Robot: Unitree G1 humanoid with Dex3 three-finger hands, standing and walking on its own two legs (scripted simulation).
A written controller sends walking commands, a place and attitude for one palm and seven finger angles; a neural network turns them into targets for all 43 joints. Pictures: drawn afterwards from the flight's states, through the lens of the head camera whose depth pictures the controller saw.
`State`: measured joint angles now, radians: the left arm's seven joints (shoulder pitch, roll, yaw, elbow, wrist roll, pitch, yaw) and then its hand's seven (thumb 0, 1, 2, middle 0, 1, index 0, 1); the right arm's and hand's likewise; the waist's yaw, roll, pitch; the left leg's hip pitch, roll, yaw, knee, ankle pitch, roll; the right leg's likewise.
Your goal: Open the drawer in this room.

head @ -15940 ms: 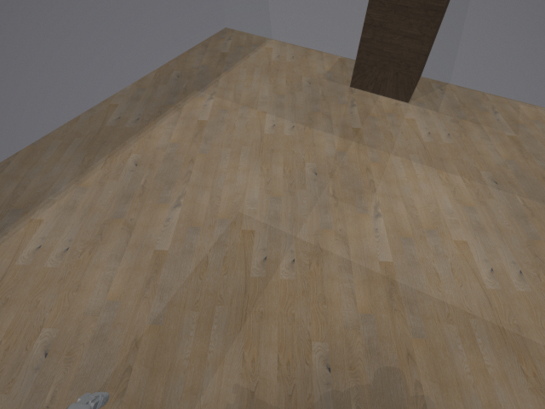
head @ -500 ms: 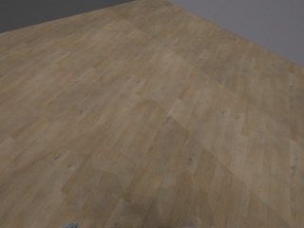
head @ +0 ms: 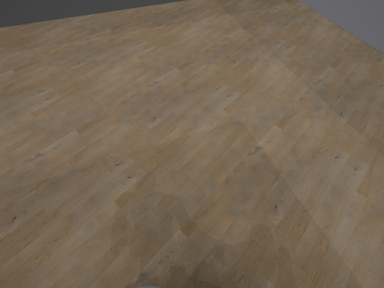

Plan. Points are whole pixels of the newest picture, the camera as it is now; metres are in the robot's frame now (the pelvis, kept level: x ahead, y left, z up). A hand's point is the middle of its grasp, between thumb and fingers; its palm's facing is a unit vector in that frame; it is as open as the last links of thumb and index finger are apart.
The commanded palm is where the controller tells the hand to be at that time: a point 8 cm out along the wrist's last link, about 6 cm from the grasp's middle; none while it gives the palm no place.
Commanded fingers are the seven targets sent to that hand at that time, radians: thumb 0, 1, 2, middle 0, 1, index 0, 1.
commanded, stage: turn or walk to find it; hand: left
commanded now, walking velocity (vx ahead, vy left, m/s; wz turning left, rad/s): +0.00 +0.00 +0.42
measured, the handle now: out of the picture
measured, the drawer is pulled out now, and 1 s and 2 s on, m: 0.00 0.00 0.00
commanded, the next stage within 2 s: none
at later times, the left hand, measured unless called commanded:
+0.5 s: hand out of the picture +0.07 +0.22 -0.15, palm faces +0.20 -0.94 -0.27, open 7.4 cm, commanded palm none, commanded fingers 0.00 0.90 0.90 -0.20 -0.30 -0.20 -0.30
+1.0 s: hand out of the picture -0.10 +0.23 -0.19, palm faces +0.46 -0.85 -0.23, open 7.4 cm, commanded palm none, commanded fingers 0.00 0.90 0.90 -0.20 -0.30 -0.20 -0.30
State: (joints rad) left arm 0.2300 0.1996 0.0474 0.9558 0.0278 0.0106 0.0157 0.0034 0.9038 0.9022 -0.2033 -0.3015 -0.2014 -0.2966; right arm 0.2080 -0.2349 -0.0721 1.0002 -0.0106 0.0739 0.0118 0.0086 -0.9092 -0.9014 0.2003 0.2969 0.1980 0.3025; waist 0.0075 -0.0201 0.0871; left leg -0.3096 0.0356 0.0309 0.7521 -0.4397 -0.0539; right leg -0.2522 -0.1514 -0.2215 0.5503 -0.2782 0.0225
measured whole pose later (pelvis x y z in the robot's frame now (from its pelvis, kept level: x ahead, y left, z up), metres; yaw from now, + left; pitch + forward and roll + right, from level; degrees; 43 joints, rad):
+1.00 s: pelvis -0.03 +0.03 -0.01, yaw +25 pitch +0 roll +0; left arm 0.25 0.25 0.07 1.00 0.01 0.06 0.02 0.00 0.91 0.90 -0.20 -0.30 -0.20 -0.30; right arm 0.15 -0.20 -0.05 0.96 -0.02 0.03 0.01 0.01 -0.91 -0.90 0.20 0.30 0.20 0.30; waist 0.02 -0.06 0.09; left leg -0.27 0.01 0.06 0.62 -0.34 0.03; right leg -0.37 -0.13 -0.13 0.89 -0.52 0.06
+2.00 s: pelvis -0.07 +0.00 +0.00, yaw +50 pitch -1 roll +0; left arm 0.26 0.26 0.07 1.02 0.01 0.07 0.02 0.01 0.91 0.90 -0.20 -0.30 -0.20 -0.30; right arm 0.11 -0.20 -0.04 0.95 -0.02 0.02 0.00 0.01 -0.91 -0.90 0.20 0.30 0.20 0.30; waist 0.03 -0.05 0.08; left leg -0.24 0.00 0.05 0.57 -0.31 0.03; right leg -0.39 -0.11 -0.11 0.97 -0.52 0.06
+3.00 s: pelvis -0.10 -0.04 +0.01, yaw +75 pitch +0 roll -1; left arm 0.21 0.26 0.07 0.99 0.01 0.06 0.01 0.01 0.91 0.90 -0.20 -0.30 -0.20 -0.30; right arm 0.14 -0.19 -0.04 0.96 -0.02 0.02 -0.01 0.00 -0.91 -0.90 0.20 0.30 0.20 0.30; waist 0.02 -0.03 0.07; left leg -0.21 -0.01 0.01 0.48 -0.27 0.04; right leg -0.45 -0.09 -0.06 1.04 -0.44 0.09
